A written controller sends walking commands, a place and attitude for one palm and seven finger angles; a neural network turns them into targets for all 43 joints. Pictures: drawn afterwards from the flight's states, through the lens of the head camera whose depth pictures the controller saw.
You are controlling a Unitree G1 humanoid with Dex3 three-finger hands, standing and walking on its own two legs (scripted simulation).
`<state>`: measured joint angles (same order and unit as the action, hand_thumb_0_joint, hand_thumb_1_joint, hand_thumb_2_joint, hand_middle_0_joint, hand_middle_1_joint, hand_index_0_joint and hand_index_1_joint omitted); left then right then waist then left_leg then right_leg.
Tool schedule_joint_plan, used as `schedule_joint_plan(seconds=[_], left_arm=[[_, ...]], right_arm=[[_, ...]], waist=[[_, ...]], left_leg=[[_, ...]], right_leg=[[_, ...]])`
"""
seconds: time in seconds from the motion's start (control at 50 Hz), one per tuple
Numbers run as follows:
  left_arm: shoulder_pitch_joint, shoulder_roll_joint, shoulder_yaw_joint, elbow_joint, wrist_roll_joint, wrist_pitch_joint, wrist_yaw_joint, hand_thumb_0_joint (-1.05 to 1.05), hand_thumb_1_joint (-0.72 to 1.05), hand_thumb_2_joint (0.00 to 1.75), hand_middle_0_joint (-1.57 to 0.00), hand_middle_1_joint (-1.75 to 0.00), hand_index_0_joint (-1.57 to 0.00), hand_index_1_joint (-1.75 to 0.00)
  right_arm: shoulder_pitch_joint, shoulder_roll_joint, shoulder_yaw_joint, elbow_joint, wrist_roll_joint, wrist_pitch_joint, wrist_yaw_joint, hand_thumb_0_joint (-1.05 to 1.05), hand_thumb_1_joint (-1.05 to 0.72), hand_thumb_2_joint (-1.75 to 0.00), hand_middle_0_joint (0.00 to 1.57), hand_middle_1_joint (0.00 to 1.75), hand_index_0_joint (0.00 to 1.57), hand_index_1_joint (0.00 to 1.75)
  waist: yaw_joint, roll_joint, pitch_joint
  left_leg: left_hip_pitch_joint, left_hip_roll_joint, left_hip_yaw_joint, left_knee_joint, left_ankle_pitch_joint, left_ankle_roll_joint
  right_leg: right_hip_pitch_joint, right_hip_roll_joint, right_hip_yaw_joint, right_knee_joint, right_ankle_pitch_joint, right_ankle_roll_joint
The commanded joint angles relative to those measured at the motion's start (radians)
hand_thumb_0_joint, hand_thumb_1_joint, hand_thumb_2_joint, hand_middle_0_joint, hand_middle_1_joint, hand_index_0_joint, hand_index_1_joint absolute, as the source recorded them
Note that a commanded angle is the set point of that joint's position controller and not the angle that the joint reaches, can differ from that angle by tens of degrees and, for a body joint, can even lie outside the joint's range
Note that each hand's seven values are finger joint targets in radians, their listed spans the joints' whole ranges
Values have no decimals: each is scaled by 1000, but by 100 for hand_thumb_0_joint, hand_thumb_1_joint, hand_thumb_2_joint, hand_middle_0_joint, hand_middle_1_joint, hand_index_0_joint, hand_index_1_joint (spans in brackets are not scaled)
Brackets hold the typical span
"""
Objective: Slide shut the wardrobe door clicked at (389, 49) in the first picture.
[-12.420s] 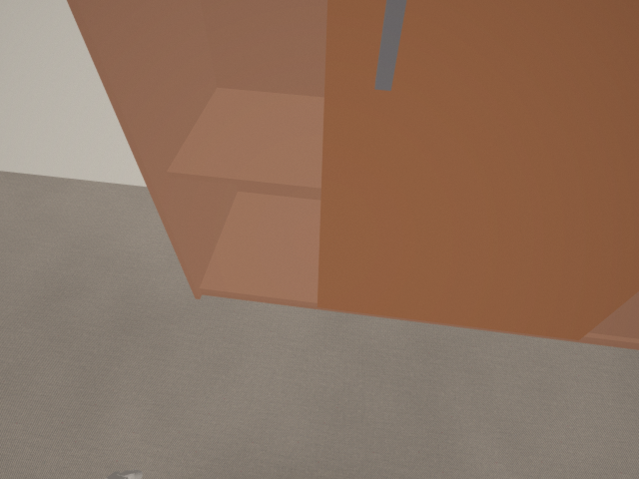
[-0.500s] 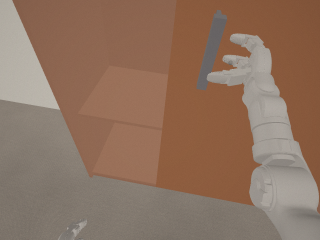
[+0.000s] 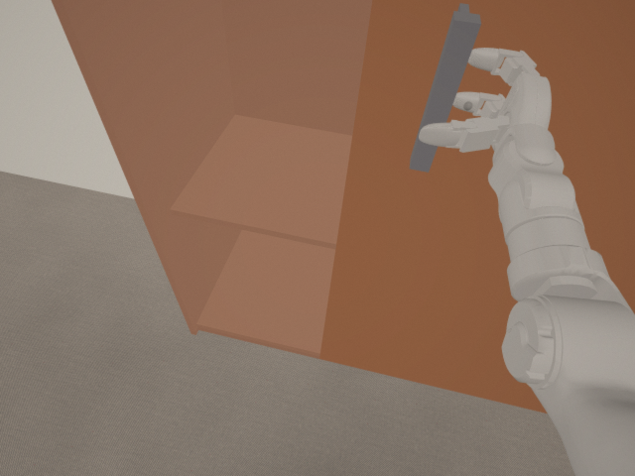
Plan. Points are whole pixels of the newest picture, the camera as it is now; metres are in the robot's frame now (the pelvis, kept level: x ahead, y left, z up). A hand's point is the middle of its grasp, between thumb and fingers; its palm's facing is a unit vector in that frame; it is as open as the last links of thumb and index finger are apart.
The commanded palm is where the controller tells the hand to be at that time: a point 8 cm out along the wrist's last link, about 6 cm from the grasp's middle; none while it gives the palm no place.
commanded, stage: slide the fingers in behind the handle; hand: right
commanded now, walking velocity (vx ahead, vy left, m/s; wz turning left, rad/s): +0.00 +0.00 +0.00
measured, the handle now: (439, 93) +0.54 -0.06 +0.23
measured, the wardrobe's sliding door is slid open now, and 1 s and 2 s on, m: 0.43 0.43 0.43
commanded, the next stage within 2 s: grip the handle and tug to test in 1.68 s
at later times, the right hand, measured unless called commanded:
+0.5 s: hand (457, 111) +0.47 -0.07 +0.25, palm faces +0.07 +1.00 +0.01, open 14.0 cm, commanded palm +0.45 -0.13 +0.24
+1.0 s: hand (439, 108) +0.48 -0.05 +0.24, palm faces +0.05 +1.00 +0.03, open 14.0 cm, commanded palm +0.46 -0.11 +0.24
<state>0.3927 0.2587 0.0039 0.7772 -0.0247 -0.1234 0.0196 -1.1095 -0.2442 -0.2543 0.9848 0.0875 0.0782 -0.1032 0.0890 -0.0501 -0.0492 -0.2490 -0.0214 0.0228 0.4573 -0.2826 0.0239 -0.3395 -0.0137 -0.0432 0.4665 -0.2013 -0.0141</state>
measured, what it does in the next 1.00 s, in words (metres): stands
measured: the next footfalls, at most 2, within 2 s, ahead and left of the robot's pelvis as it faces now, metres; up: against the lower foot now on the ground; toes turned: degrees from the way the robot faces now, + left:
none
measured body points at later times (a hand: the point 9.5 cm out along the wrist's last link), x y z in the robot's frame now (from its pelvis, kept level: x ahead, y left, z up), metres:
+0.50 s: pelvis +0.00 +0.00 +0.00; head +0.00 +0.02 +0.45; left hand +0.10 +0.25 -0.12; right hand +0.46 -0.13 +0.25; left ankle -0.03 +0.10 -0.74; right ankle +0.02 -0.11 -0.74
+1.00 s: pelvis +0.01 +0.00 +0.00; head +0.02 +0.03 +0.45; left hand +0.08 +0.26 -0.13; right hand +0.48 -0.11 +0.24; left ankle -0.03 +0.10 -0.74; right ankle +0.02 -0.11 -0.74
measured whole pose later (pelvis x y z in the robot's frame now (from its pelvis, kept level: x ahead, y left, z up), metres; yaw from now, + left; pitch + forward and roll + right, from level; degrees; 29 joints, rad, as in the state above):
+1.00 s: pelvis +0.01 +0.00 +0.00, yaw +0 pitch +3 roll +0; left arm 0.35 0.25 0.01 0.75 -0.03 -0.08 0.01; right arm -0.99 -0.13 -0.19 0.74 0.12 0.19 -0.16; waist 0.06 -0.05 -0.06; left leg -0.20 -0.02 0.02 0.43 -0.29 0.03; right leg -0.29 -0.01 -0.04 0.44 -0.21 -0.01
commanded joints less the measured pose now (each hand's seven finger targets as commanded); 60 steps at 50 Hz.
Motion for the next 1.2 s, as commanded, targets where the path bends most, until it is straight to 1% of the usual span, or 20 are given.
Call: schedule_joint_plan(seconds=[0.0, 0.06, 0.12, 0.14, 0.24, 0.32, 0.44, 0.46, 0.52, 0.56, 0.6, 0.68, 0.74, 0.84, 0.86, 0.9, 0.94, 1.04, 1.06, 1.18], left_arm=[[-5, 130, 44, -122, -9, -53, 8, 0, 90, 90, -20, -30, -20, -30], [-20, 129, 45, -135, -13, -51, 7, 0, 90, 90, -20, -30, -20, -30], [-33, 129, 42, -144, -19, -50, 8, 0, 90, 90, -20, -30, -20, -30], [-41, 125, 40, -150, -22, -49, 7, 0, 90, 90, -20, -30, -20, -30], [-70, 116, 40, -158, -26, -52, 6, 0, 90, 90, -20, -30, -20, -30], [-78, 118, 37, -146, -23, -50, 13, 0, 90, 90, -20, -30, -20, -30], [-87, 108, 29, -139, -16, -42, 8, 0, 90, 90, -20, -30, -20, -30], [-87, 114, 30, -138, -11, -36, 9, 0, 90, 90, -20, -30, -20, -30], [-82, 115, 29, -136, -13, -28, 12, 0, 90, 90, -20, -30, -20, -30], [-75, 119, 29, -138, -7, -20, 10, 0, 90, 90, -20, -30, -20, -30], [-77, 113, 27, -145, -8, -20, 9, 0, 90, 90, -20, -30, -20, -30], [-69, 116, 35, -148, -8, -15, 7, 0, 90, 90, -20, -30, -20, -30], [-75, 105, 38, -158, -9, -18, 2, 0, 90, 90, -20, -30, -20, -30], [-67, 108, 44, -150, -13, -14, -3, 0, 90, 90, -20, -30, -20, -30], [-72, 113, 47, -151, -10, -9, -3, 0, 90, 90, -20, -30, -20, -30], [-83, 111, 47, -156, -11, -8, 0, 0, 90, 90, -20, -30, -20, -30], [-92, 104, 44, -156, -13, -6, 0, 0, 90, 90, -20, -30, -20, -30], [-99, 101, 40, -146, -7, 1, -2, 0, 90, 90, -20, -30, -20, -30], [-100, 107, 41, -140, -2, 7, 1, 0, 90, 90, -20, -30, -20, -30], [-107, 100, 36, -143, -3, 14, 2, 0, 90, 90, -20, -30, -20, -30]], right_arm=[[-542, -192, -12, -283, 13, -82, 17, 0, 50, -30, 30, 120, 30, 120], [-463, -216, -42, -307, 20, -74, 21, 0, 50, -30, 30, 120, 30, 120], [-447, -224, -44, -323, 18, -45, 24, 0, 50, -30, 30, 120, 30, 120], [-451, -173, 6, -339, 18, -37, 29, 0, 50, -30, 30, 120, 30, 120], [-480, -109, 52, -439, 36, -15, 20, 0, 50, -30, 30, 120, 30, 120], [-508, -138, 20, -436, 43, 2, -4, 0, 50, -30, 30, 120, 30, 120], [-532, -70, 70, -383, 19, 13, -41, 0, 50, -30, 30, 120, 30, 120], [-502, -91, 51, -364, 22, 12, -44, 0, 50, -30, 30, 120, 30, 120], [-524, -104, 33, -325, 30, 11, -41, 0, 50, -30, 30, 120, 30, 120], [-497, -122, 17, -310, 23, 8, -45, 0, 50, -30, 30, 120, 30, 120], [-517, -87, 40, -320, 19, 3, -47, 0, 50, -30, 30, 120, 30, 120], [-503, -138, -5, -348, 14, -17, -52, 0, 50, -30, 30, 120, 30, 120], [-514, -92, 39, -431, 15, -28, -43, 0, 50, -30, 30, 120, 30, 120], [-465, -34, 80, -436, 22, 12, -40, 0, 50, -30, 30, 120, 30, 120], [-438, -63, 55, -442, 23, 22, -44, 0, 50, -30, 30, 120, 30, 120], [-447, -80, 32, -497, 35, 38, -46, 0, 50, -30, 30, 120, 30, 120], [-438, -27, 67, -503, 39, 52, -51, 0, 50, -30, 30, 120, 30, 120], [-446, -25, 66, -497, 24, 69, -89, 0, 50, -30, 30, 120, 30, 120], [-435, -65, 37, -473, 22, 71, -97, 0, 50, -30, 30, 120, 30, 120], [-482, -37, 60, -444, 7, 61, -107, 0, 50, -30, 30, 120, 30, 120]], waist=[[-8, 83, -350], [-32, 83, -339], [-27, 105, -300], [-16, 102, -285], [-12, 59, -306], [-10, 110, -302], [-2, 79, -290], [-16, 97, -299], [-4, 140, -301], [-23, 133, -307], [-11, 121, -309], [-26, 128, -352], [-23, 83, -383], [-16, 92, -347], [-34, 107, -354], [-34, 96, -384], [-28, 108, -356], [-24, 117, -315], [-34, 130, -303], [-19, 129, -311]], left_leg=[[29, -9, -5, -60, 346, -11], [58, -7, -5, -68, 352, -7], [44, -9, -7, -76, 343, -16], [31, -9, -5, -78, 332, -16], [9, -12, -6, -83, 310, -13], [12, -10, -6, -84, 298, -17], [-20, -4, -5, -72, 281, -15], [9, 0, -6, -72, 290, -11], [17, 0, -10, -69, 325, -19], [46, 4, -5, -62, 332, -13], [28, 2, -9, -59, 359, -18], [67, 1, -13, -53, 405, -16], [79, -1, -9, -45, 455, -14], [56, -11, 1, -54, 460, -13], [87, -8, 5, -54, 463, -8], [104, -8, 0, -52, 500, -12], [89, -10, 2, -56, 502, -15], [64, -8, 2, -63, 444, -16], [82, -2, 2, -67, 430, -14], [65, 0, -7, -63, 423, -17]], right_leg=[[263, 13, 28, -8, 235, -37], [255, 12, 22, -13, 239, -38], [231, 13, 12, -18, 202, -42], [237, 12, 13, -21, 196, -42], [293, 10, 25, -18, 205, -38], [280, 11, 31, -17, 188, -39], [276, 15, 35, -11, 180, -35], [265, 16, 36, -10, 191, -35], [248, 18, 29, -7, 190, -37], [229, 20, 31, -12, 202, -35], [240, 21, 25, -5, 216, -38], [245, 20, 19, -3, 253, -39], [283, 21, 14, 4, 304, -38], [293, 19, 20, 5, 322, -37], [286, 19, 23, 3, 333, -36], [296, 21, 16, 2, 348, -37], [296, 21, 14, 2, 347, -37], [279, 21, 17, -7, 299, -37], [263, 20, 17, -10, 292, -37], [267, 21, 14, -10, 269, -38]])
